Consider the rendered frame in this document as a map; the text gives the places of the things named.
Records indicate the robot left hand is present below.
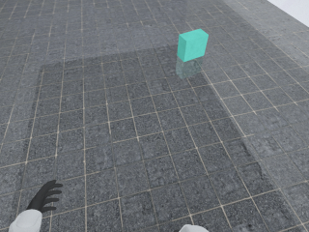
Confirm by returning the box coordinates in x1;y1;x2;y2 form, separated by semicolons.
26;180;63;213

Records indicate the carton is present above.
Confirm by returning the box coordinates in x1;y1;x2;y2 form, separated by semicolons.
177;28;209;62

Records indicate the left robot forearm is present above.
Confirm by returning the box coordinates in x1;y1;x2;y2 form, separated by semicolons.
8;209;42;232

